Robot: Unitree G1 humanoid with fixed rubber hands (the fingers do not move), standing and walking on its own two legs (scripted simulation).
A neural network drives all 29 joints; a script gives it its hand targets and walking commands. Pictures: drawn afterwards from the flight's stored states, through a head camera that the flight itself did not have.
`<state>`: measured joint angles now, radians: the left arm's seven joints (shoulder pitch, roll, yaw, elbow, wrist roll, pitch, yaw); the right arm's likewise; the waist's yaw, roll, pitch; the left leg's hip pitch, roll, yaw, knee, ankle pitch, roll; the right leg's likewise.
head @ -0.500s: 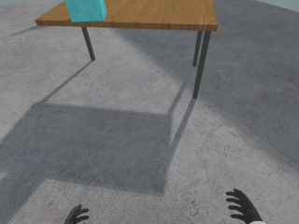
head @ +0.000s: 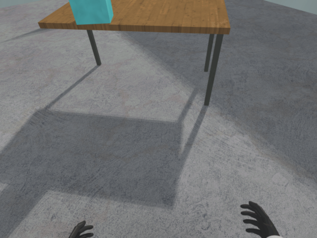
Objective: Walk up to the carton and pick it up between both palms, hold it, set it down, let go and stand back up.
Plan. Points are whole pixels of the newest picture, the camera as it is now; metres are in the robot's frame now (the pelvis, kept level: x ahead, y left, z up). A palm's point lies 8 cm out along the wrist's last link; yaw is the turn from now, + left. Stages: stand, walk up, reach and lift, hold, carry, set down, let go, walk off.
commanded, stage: walk up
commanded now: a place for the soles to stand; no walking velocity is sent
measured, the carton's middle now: out of the picture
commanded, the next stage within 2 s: none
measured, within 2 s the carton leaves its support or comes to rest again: neither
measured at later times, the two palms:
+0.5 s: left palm (2, 224) +0.19 +0.46 -0.09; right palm (218, 214) +0.19 -0.12 -0.06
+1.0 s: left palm (13, 178) +0.33 +0.51 -0.10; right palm (193, 183) +0.28 -0.07 -0.07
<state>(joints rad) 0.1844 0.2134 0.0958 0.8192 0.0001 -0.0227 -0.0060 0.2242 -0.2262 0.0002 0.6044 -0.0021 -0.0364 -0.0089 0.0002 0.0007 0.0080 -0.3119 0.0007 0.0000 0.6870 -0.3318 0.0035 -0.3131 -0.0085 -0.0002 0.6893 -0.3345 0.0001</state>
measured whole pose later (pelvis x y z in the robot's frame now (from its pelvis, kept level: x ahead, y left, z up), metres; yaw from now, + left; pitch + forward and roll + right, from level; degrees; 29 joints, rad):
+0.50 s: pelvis +0.11 +0.16 +0.01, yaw +3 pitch -1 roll -6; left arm 0.34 0.33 0.12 0.63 0.00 -0.04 0.02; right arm 0.40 -0.35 -0.02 0.60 -0.03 -0.03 0.03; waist 0.00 0.03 0.03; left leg -0.35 0.03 0.02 0.71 -0.35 0.03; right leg -0.41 0.06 0.14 1.19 -0.41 -0.04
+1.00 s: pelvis +0.24 +0.22 +0.00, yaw +4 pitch -1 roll -5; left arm 0.23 0.33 0.05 0.69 0.00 0.02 0.02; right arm 0.51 -0.35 -0.02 0.60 -0.03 -0.01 -0.01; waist 0.00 0.01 0.03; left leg -0.09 -0.08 0.02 0.60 -0.48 0.11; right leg -0.48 0.09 0.05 0.84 -0.27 -0.04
